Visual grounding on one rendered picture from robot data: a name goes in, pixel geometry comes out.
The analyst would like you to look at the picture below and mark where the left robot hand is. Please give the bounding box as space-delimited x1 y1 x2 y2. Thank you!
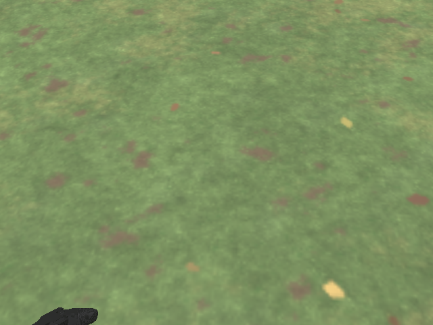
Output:
32 307 98 325

